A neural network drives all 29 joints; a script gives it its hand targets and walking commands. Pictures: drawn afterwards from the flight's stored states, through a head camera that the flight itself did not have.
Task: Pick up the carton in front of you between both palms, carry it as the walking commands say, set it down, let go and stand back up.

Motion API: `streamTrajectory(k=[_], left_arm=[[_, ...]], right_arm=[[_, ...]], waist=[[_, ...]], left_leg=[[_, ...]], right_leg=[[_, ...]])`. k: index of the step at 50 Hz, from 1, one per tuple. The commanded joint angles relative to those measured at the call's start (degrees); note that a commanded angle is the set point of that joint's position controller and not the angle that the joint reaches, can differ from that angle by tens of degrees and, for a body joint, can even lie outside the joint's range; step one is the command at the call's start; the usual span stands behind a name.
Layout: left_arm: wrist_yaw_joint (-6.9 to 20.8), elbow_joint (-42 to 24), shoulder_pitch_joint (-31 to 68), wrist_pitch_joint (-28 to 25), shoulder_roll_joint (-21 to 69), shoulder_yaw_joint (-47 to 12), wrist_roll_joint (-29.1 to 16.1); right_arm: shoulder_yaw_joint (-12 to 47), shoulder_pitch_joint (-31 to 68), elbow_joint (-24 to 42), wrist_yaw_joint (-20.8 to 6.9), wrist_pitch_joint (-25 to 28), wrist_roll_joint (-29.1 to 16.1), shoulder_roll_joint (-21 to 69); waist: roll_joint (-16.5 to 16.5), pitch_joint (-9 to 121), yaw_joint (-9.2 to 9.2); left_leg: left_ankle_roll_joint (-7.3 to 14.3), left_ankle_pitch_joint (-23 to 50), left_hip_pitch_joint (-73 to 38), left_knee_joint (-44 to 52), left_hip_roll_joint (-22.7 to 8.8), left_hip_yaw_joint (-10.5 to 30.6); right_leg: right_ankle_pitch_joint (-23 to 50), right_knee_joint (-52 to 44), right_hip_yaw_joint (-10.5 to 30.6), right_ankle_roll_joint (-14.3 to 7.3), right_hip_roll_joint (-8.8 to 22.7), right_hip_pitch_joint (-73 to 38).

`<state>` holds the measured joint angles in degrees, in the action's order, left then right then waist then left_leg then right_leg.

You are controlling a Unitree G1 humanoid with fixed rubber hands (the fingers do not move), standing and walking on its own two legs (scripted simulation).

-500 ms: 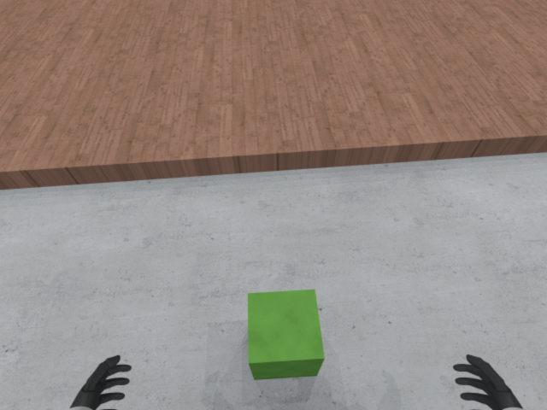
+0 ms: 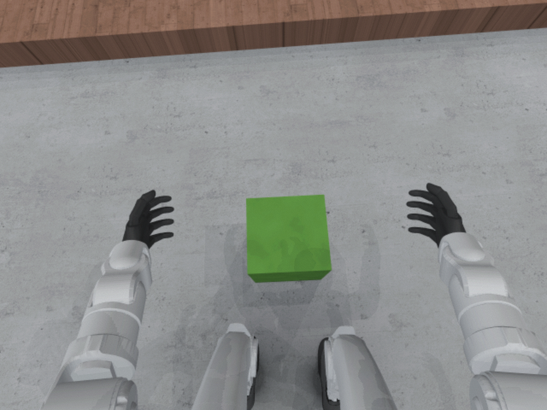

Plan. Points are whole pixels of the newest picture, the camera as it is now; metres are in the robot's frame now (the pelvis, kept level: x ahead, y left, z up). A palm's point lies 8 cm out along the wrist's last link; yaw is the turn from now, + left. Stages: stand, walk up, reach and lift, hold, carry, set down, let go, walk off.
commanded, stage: reach and lift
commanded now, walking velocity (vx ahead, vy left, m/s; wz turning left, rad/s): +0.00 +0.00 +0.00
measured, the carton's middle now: (286, 242) +0.45 +0.01 -0.56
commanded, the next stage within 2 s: none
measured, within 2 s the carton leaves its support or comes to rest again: neither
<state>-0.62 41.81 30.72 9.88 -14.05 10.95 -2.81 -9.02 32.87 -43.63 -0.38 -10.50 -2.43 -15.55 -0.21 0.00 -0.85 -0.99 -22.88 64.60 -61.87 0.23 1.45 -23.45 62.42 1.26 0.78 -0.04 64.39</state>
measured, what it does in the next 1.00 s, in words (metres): lowers itself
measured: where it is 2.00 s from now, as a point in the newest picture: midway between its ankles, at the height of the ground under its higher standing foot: (288, 388)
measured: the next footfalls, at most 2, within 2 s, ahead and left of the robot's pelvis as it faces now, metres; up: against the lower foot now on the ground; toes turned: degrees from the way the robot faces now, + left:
none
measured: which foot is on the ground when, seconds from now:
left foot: down 0.00-1.00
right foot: down 0.00-1.00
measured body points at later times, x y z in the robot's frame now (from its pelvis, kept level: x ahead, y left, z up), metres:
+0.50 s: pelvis -0.03 +0.00 -0.07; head +0.28 +0.00 +0.26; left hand +0.47 +0.20 -0.20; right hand +0.49 -0.18 -0.20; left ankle +0.05 +0.13 -0.65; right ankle +0.05 -0.12 -0.65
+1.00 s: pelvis -0.07 +0.00 -0.27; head +0.29 +0.00 +0.01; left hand +0.46 +0.20 -0.43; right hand +0.48 -0.19 -0.43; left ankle +0.05 +0.13 -0.65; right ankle +0.04 -0.13 -0.65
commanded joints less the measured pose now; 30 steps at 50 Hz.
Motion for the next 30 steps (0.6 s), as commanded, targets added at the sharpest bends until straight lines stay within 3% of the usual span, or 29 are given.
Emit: streamTrajectory(k=[1,7,10,16,21,25,30], left_arm=[[-1.6,-3.0,22.7,-1.0,-8.3,4.0,-0.3],[-2.5,2.3,40.7,-0.7,-7.9,4.4,-1.9],[-2.4,5.6,44.5,-0.5,-6.7,5.9,-0.4],[-2.4,6.8,42.0,-3.4,-3.8,10.4,5.2],[-2.2,6.5,38.7,-7.1,-1.3,12.4,7.3],[-2.5,6.5,36.7,-9.0,-1.4,11.4,5.9],[-3.4,4.8,36.6,-10.0,-3.6,7.0,1.4]], right_arm=[[-2.3,24.2,3.7,0.4,1.3,-0.6,-8.1],[-3.1,41.9,-3.6,1.3,0.5,-1.4,-8.8],[-4.7,46.1,-7.2,1.2,0.6,0.3,-8.2],[-9.1,44.5,-8.7,0.8,3.4,5.9,-6.6],[-10.9,41.5,-9.2,1.0,7.0,7.7,-3.2],[-9.5,38.7,-8.6,2.0,8.7,6.4,-1.9],[-4.7,39.2,-5.1,3.6,9.7,1.1,-4.7]], waist=[[-0.7,43.3,-1.20],[-1.4,49.0,-1.11],[-1.2,50.9,-1.17],[-1.0,57.4,-1.55],[-2.0,53.0,-1.39],[-2.7,54.6,-1.01],[-1.2,63.9,-1.19]], left_leg=[[-1.9,17.5,-12.8,3.3,3.0,-2.9],[-1.9,6.8,-5.2,3.3,3.0,-3.9],[-2.2,4.7,-4.0,2.5,3.1,-4.5],[-2.5,12.9,-2.8,0.4,3.7,-4.6],[-2.2,17.5,10.8,-6.6,4.2,-3.8],[-2.1,20.3,19.1,-14.7,4.0,-3.3],[-2.4,26.0,19.5,-25.3,3.6,-3.2]], right_leg=[[16.6,-3.7,-1.5,1.3,-3.0,-13.2],[6.6,-3.5,-2.3,1.4,-3.3,-7.9],[3.9,-3.3,-2.8,1.5,-3.6,-4.6],[12.4,-0.8,-2.6,1.7,-4.2,-2.5],[18.5,6.5,-2.0,1.5,-4.1,5.8],[22.2,14.8,-1.5,1.6,-3.9,12.9],[25.7,25.5,-1.8,1.9,-3.8,18.1]])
